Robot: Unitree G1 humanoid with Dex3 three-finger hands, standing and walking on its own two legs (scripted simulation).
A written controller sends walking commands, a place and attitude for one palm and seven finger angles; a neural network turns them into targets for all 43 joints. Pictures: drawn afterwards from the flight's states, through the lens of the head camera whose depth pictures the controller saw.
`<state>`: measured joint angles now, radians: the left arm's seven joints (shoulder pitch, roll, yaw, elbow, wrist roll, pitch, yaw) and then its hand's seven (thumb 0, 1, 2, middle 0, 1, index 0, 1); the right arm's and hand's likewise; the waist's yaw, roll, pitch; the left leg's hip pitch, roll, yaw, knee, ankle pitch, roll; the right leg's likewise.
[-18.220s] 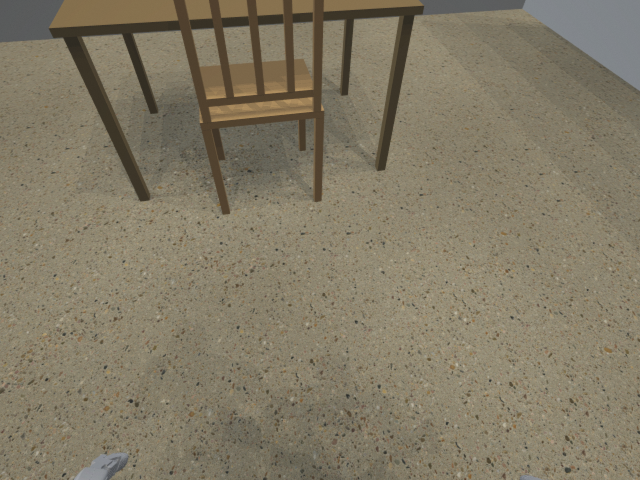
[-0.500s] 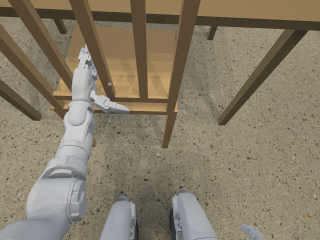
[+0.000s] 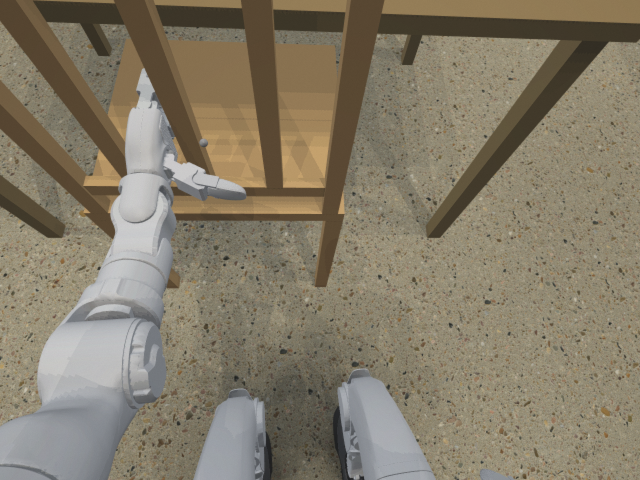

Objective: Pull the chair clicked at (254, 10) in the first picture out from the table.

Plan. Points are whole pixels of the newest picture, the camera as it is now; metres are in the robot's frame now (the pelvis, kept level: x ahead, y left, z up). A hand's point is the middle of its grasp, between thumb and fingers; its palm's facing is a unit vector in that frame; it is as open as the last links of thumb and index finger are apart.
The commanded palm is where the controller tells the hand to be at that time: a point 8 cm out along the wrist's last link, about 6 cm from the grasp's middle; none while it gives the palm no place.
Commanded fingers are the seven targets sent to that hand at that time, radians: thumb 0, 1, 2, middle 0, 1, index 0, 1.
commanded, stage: push the fingers through the gap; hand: left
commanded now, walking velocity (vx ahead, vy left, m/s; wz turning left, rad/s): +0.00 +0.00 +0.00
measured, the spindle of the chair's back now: (174, 100) +0.54 +0.12 +0.08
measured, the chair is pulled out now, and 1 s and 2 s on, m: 0.00 0.00 0.03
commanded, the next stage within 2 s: hook a spindle and tug to test in 0.20 s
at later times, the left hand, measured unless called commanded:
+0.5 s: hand (202, 141) +0.52 +0.10 +0.04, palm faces -0.07 -1.00 -0.04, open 16.6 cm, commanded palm +0.49 +0.14 +0.04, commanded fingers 0.00 -0.50 0.30 -0.25 -0.68 -0.25 -0.68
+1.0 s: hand (202, 141) +0.52 +0.10 +0.04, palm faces -0.06 -1.00 -0.04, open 8.9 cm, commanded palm +0.49 +0.14 +0.04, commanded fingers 0.00 0.68 0.80 -0.50 -1.45 -0.50 -1.45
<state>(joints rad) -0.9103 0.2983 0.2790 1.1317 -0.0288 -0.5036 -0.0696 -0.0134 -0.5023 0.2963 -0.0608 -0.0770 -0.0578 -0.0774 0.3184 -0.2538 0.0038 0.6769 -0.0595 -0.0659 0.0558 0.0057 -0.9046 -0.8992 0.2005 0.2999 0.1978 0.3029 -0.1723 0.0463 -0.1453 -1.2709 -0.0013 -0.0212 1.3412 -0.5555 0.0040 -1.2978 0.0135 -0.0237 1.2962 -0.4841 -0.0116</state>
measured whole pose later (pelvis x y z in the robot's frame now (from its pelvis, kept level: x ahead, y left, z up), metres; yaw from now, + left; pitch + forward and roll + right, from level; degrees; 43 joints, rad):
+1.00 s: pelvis +0.01 +0.00 +0.00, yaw +0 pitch +28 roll -2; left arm -0.89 0.28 0.24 1.11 -0.03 -0.50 -0.03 -0.01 0.15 0.58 -0.47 -1.36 -0.45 -1.36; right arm 0.30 -0.24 0.00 0.67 -0.06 -0.02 0.06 0.00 -0.90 -0.90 0.20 0.30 0.20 0.30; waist -0.17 0.04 -0.15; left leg -1.25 -0.01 -0.03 1.33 -0.57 0.01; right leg -1.27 0.01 -0.03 1.28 -0.50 -0.01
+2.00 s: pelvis +0.03 +0.00 +0.04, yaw +0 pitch +21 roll +0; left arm -0.62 0.22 0.14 0.77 -0.03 -0.30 0.03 0.00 0.67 0.76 -0.45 -1.42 -0.42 -1.45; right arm 0.22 -0.22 -0.02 0.59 0.03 0.07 -0.01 0.01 -0.91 -0.90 0.20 0.30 0.20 0.30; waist -0.12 0.03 -0.03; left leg -0.99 0.00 0.00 1.16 -0.54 0.00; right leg -1.03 0.01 0.00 1.14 -0.45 0.00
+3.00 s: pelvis -0.03 +0.00 +0.11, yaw -3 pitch +11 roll +0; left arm -0.62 0.19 0.07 1.09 -0.07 -0.23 0.12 0.04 0.64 0.75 -0.33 -1.15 -0.49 -1.45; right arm 0.19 -0.29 -0.03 0.74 0.08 0.07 -0.13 0.00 -0.90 -0.90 0.20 0.30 0.20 0.30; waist -0.13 0.03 0.07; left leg -0.61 0.02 0.04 0.64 -0.22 0.00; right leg -0.65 0.03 0.04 0.59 -0.13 0.00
